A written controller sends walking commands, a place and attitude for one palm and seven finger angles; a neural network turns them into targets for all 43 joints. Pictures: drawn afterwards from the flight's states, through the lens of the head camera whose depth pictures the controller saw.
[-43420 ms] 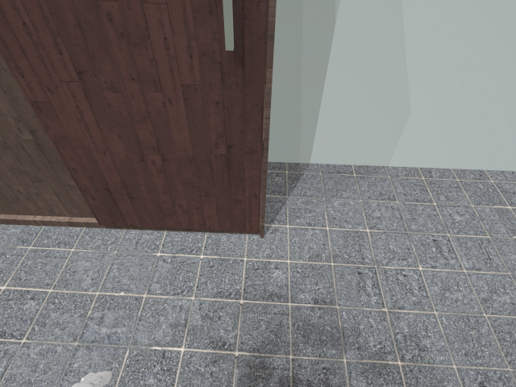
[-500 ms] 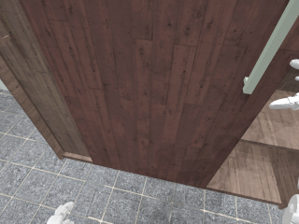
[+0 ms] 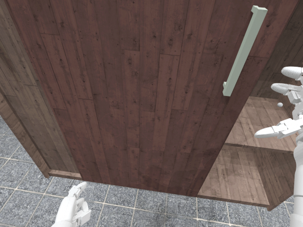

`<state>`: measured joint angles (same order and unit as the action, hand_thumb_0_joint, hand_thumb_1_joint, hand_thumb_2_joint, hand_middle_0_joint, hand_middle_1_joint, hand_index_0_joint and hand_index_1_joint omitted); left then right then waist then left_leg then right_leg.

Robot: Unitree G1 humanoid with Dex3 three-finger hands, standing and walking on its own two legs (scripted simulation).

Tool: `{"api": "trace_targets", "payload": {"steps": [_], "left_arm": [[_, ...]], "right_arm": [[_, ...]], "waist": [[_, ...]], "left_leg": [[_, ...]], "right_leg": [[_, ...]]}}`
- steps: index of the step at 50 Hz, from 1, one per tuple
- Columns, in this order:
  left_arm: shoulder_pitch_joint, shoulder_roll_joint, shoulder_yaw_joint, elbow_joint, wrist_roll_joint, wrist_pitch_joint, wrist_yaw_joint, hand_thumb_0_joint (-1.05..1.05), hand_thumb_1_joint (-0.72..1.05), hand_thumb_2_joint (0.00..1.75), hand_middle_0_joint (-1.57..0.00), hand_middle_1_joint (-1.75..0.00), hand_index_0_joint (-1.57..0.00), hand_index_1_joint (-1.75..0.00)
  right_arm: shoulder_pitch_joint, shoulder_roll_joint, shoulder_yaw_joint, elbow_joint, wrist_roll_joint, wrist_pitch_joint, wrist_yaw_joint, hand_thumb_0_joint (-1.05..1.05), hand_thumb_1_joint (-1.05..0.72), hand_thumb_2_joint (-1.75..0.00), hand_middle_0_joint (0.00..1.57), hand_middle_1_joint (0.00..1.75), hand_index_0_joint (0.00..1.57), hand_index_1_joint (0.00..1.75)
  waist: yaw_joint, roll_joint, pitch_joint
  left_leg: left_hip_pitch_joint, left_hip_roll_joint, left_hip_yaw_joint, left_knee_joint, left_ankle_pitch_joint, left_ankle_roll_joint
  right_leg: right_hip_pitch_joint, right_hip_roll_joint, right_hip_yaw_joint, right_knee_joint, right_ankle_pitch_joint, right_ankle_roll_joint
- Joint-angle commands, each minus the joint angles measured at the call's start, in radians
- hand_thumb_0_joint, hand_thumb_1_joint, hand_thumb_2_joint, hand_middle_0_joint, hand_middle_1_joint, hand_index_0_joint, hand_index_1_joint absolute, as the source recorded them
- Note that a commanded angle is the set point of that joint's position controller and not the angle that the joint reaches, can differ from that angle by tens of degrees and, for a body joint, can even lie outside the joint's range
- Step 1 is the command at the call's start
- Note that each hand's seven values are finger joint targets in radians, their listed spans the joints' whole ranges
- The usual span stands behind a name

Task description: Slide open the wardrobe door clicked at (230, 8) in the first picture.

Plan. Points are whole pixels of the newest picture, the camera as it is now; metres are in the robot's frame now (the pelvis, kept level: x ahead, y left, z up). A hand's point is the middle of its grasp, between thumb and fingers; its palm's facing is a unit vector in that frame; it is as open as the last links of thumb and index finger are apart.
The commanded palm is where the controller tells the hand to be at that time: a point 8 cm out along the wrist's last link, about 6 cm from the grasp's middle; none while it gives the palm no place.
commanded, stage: slip the hand off the handle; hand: right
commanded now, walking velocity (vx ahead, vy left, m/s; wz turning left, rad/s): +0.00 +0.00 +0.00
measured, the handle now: (239, 55) +0.49 -0.23 +0.26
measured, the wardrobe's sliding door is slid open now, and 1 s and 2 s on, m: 0.47 0.47 0.47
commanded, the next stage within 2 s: draw the hand back to the body in 0.10 s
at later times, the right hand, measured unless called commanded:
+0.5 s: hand (280, 124) +0.26 -0.25 +0.22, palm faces +0.11 +0.99 -0.06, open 14.7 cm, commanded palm +0.22 -0.30 +0.22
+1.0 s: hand (298, 154) +0.22 -0.28 +0.19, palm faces +0.49 +0.83 -0.26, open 13.0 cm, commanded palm +0.17 -0.30 +0.20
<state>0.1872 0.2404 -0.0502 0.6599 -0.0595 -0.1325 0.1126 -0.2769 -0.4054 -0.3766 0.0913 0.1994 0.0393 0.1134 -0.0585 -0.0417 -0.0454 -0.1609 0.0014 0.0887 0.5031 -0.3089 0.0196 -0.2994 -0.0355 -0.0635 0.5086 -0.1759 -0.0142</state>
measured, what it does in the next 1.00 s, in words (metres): stands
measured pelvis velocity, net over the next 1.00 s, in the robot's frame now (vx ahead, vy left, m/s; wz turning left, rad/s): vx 0.00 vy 0.00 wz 0.00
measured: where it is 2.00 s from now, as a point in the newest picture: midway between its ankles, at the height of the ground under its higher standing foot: outside the picture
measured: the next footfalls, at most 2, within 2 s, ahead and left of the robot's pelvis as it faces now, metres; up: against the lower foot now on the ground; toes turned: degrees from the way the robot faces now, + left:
none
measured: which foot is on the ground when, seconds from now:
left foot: down 0.00-1.00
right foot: down 0.00-1.00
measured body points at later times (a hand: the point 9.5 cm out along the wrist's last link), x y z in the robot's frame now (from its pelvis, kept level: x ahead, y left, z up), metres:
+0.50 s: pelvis +0.00 +0.01 +0.00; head -0.05 +0.03 +0.45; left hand +0.21 +0.23 -0.06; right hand +0.25 -0.30 +0.23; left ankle -0.02 +0.10 -0.73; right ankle +0.06 -0.11 -0.73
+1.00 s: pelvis +0.00 +0.00 +0.01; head -0.03 +0.01 +0.46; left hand +0.20 +0.21 -0.07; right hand +0.19 -0.32 +0.20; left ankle -0.02 +0.10 -0.73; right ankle +0.06 -0.11 -0.73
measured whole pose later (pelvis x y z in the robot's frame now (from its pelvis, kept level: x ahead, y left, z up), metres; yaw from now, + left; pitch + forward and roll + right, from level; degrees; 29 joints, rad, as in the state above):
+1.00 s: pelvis +0.00 +0.00 +0.01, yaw +0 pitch -5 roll +1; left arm 0.19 0.23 -0.05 0.69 -0.01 -0.18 0.08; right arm 0.24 -0.34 -0.35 -0.29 0.12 -0.05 -0.08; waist -0.09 -0.06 0.02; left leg -0.04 0.00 0.09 0.40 -0.27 0.02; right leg -0.19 -0.03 -0.06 0.43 -0.15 -0.02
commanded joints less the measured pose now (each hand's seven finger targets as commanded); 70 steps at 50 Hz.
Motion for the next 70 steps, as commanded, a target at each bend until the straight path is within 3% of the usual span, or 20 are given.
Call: {"api": "trace_targets", "payload": {"steps": [1,4,8,11,12,18,20,25,30,32,36,37,38,39,45,50,54,58,64,70], "left_arm": [[-0.117,0.116,0.035,-0.151,0.007,-0.06,0.015,0.0,0.9,0.9,-0.2,-0.3,-0.2,-0.3],[-0.132,0.114,0.032,-0.153,0.01,-0.059,0.013,0.0,0.9,0.9,-0.2,-0.3,-0.2,-0.3],[-0.142,0.105,0.025,-0.153,0.009,-0.067,0.01,0.0,0.9,0.9,-0.2,-0.3,-0.2,-0.3],[-0.138,0.11,0.024,-0.144,0.006,-0.068,0.02,0.0,0.9,0.9,-0.2,-0.3,-0.2,-0.3],[-0.161,0.13,0.018,-0.144,-0.018,-0.071,0.033,0.0,0.9,0.9,-0.2,-0.3,-0.2,-0.3],[-0.22,0.13,0.004,-0.197,-0.041,-0.1,0.044,0.0,0.9,0.9,-0.2,-0.3,-0.2,-0.3],[-0.224,0.119,0.002,-0.215,-0.037,-0.109,0.031,0.0,0.9,0.9,-0.2,-0.3,-0.2,-0.3],[-0.206,0.118,0.008,-0.21,-0.028,-0.117,0.0,0.0,0.9,0.9,-0.2,-0.3,-0.2,-0.3],[-0.203,0.127,0.012,-0.198,-0.039,-0.097,-0.001,0.0,0.9,0.9,-0.2,-0.3,-0.2,-0.3],[-0.206,0.125,0.009,-0.207,-0.036,-0.099,0.005,0.0,0.9,0.9,-0.2,-0.3,-0.2,-0.3],[-0.2,0.119,0.006,-0.217,-0.022,-0.123,0.016,0.0,0.9,0.9,-0.2,-0.3,-0.2,-0.3],[-0.2,0.121,0.023,-0.2,0.033,-0.141,-0.003,0.0,0.9,0.9,-0.2,-0.3,-0.2,-0.3],[-0.186,0.116,0.018,-0.169,0.042,-0.145,-0.008,0.0,0.9,0.9,-0.2,-0.3,-0.2,-0.3],[-0.173,0.123,0.024,-0.165,0.04,-0.142,-0.015,0.0,0.9,0.9,-0.2,-0.3,-0.2,-0.3],[-0.149,0.109,0.043,-0.151,0.053,-0.113,-0.019,0.0,0.9,0.9,-0.2,-0.3,-0.2,-0.3],[-0.153,0.11,0.052,-0.146,0.059,-0.093,-0.017,0.0,0.9,0.9,-0.2,-0.3,-0.2,-0.3],[-0.163,0.113,0.06,-0.148,0.065,-0.079,-0.019,0.0,0.9,0.9,-0.2,-0.3,-0.2,-0.3],[-0.154,0.103,0.062,-0.153,0.065,-0.067,-0.027,0.0,0.9,0.9,-0.2,-0.3,-0.2,-0.3],[-0.14,0.106,0.075,-0.17,0.065,-0.044,-0.033,0.0,0.9,0.9,-0.2,-0.3,-0.2,-0.3],[-0.132,0.102,0.074,-0.181,0.066,-0.033,-0.034,0.0,0.9,0.9,-0.2,-0.3,-0.2,-0.3]], "right_arm": [[-0.33,-0.258,-0.103,-0.255,0.018,-0.051,-0.028,0.0,0.55,-0.2,0.25,1.15,0.25,1.15],[-0.277,-0.288,-0.139,-0.292,0.018,-0.064,-0.032,0.0,0.55,-0.2,0.25,1.15,0.25,1.15],[-0.277,-0.233,-0.083,-0.313,0.018,-0.067,-0.012,0.0,0.55,-0.2,0.25,1.15,0.25,1.15],[-0.283,-0.249,-0.086,-0.268,0.025,-0.05,0.004,0.0,0.55,-0.2,0.25,1.15,0.25,1.15],[-0.239,-0.223,-0.059,-0.133,0.109,0.065,0.07,0.0,0.55,-0.2,0.25,1.15,0.25,1.15],[-0.286,-0.322,-0.097,-0.31,0.148,0.279,0.191,0.0,0.55,-0.2,0.25,1.15,0.25,1.15],[-0.247,-0.345,-0.151,-0.406,0.162,0.276,0.186,0.0,0.55,-0.2,0.25,1.15,0.25,1.15],[-0.019,-0.276,-0.209,-0.425,0.204,0.226,0.146,0.0,0.55,-0.2,0.25,1.15,0.25,1.15],[0.018,-0.219,-0.14,-0.391,0.182,0.305,0.136,0.0,0.55,-0.2,0.25,1.15,0.25,1.15],[-0.005,-0.216,-0.113,-0.441,0.166,0.316,0.137,0.0,0.51,-0.22,0.25,1.13,0.25,1.13],[-0.036,-0.25,-0.134,-0.603,0.162,0.242,0.139,0.0,0.37,-0.29,0.24,1.04,0.24,1.04],[-0.012,-0.36,-0.179,-0.687,0.012,0.091,-0.032,0.0,0.33,-0.31,0.24,1.02,0.24,1.02],[0.121,-0.228,-0.111,-0.572,-0.004,0.038,-0.096,0.0,0.3,-0.32,0.24,1.0,0.24,1.0],[0.166,-0.216,-0.108,-0.572,-0.012,0.009,-0.128,0.0,0.26,-0.34,0.24,0.98,0.24,0.98],[0.297,-0.154,-0.068,-0.59,-0.068,-0.134,-0.206,0.0,0.04,-0.44,0.23,0.85,0.23,0.85],[0.362,-0.135,-0.045,-0.599,-0.093,-0.178,-0.227,0.0,-0.14,-0.53,0.23,0.75,0.23,0.75],[0.441,-0.173,-0.09,-0.617,-0.101,-0.198,-0.23,0.0,-0.28,-0.6,0.22,0.66,0.22,0.66],[0.511,-0.141,-0.073,-0.652,-0.109,-0.208,-0.228,0.0,-0.43,-0.67,0.22,0.58,0.22,0.58],[0.637,-0.133,-0.085,-0.648,-0.106,-0.197,-0.22,0.0,-0.65,-0.78,0.21,0.45,0.21,0.45],[0.659,-0.122,-0.067,-0.687,-0.111,-0.188,-0.223,0.0,-0.86,-0.88,0.2,0.32,0.2,0.32]], "waist": [[0.006,-0.007,-0.161],[-0.005,-0.011,-0.168],[0.01,-0.064,-0.116],[0.018,-0.038,-0.077],[0.013,-0.018,-0.08],[-0.022,-0.059,-0.178],[-0.031,-0.038,-0.202],[-0.037,0.053,-0.153],[-0.018,-0.01,-0.013],[-0.013,-0.049,-0.011],[-0.01,-0.088,-0.11],[-0.023,-0.087,-0.009],[-0.002,-0.057,0.031],[-0.009,-0.014,0.022],[-0.005,-0.043,-0.053],[-0.005,-0.021,-0.03],[-0.022,0.014,-0.031],[-0.019,-0.051,-0.019],[-0.023,0.015,-0.009],[-0.015,-0.035,0.001]], "left_leg": [[-0.12,-0.017,-0.053,-0.123,0.098,-0.001],[-0.093,-0.014,-0.058,-0.128,0.128,-0.003],[-0.122,-0.015,-0.057,-0.136,0.116,-0.002],[-0.137,-0.011,-0.062,-0.155,0.074,-0.007],[-0.095,-0.001,-0.077,-0.177,0.057,-0.011],[-0.04,0.012,-0.078,-0.161,0.164,-0.013],[-0.024,0.012,-0.076,-0.153,0.208,-0.013],[-0.041,-0.003,-0.054,-0.142,0.248,-0.022],[-0.121,-0.005,-0.058,-0.172,0.128,-0.024],[-0.132,-0.009,-0.056,-0.174,0.088,-0.02],[-0.09,-0.012,-0.058,-0.162,0.142,-0.013],[-0.147,0.001,-0.091,-0.236,0.105,-0.014],[-0.159,0.012,-0.074,-0.232,0.067,-0.008],[-0.145,0.009,-0.068,-0.238,0.049,-0.005],[-0.046,0.009,-0.07,-0.215,0.06,-0.005],[-0.021,0.002,-0.065,-0.223,0.085,-0.005],[0.007,-0.001,-0.06,-0.229,0.133,-0.004],[0.014,0.0,-0.057,-0.214,0.169,0.0],[0.035,-0.005,-0.053,-0.211,0.242,-0.004],[0.019,-0.002,-0.056,-0.212,0.247,-0.007]], "right_leg": [[0.225,0.017,0.074,-0.08,0.008,-0.022],[0.224,0.019,0.057,-0.071,0.044,-0.024],[0.231,0.022,0.057,-0.079,0.023,-0.02],[0.206,0.024,0.061,-0.082,-0.018,-0.021],[0.185,0.028,0.07,-0.098,-0.063,-0.022],[0.251,0.037,0.087,-0.086,0.039,-0.031],[0.261,0.037,0.088,-0.074,0.079,-0.028],[0.25,0.032,0.073,-0.071,0.106,-0.021],[0.213,0.027,0.072,-0.086,0.02,-0.018],[0.221,0.029,0.08,-0.095,-0.004,-0.021],[0.288,0.033,0.084,-0.078,0.053,-0.026],[0.237,0.04,0.067,-0.074,0.017,-0.015],[0.22,0.035,0.063,-0.083,-0.022,-0.011],[0.216,0.032,0.071,-0.092,-0.041,-0.009],[0.266,0.015,0.059,-0.143,-0.048,-0.016],[0.281,0.009,0.063,-0.169,-0.021,-0.017],[0.282,0.011,0.061,-0.169,0.036,-0.019],[0.286,0.008,0.058,-0.167,0.075,-0.011],[0.274,0.002,0.046,-0.158,0.148,-0.011],[0.283,0.004,0.041,-0.153,0.154,-0.01]]}}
